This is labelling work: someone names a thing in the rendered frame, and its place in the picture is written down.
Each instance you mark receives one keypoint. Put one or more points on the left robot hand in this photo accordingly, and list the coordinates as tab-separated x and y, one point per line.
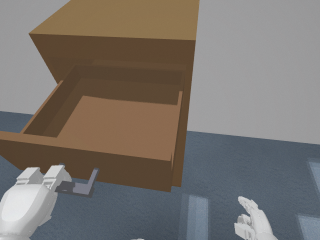
30	202

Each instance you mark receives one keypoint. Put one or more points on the handle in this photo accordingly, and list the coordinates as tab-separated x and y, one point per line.
78	189

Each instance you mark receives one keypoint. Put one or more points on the right robot hand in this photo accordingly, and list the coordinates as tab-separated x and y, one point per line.
247	227

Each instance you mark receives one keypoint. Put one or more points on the cabinet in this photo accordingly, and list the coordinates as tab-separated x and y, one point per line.
157	34

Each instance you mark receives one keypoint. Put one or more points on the drawer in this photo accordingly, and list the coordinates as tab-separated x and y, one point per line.
123	120

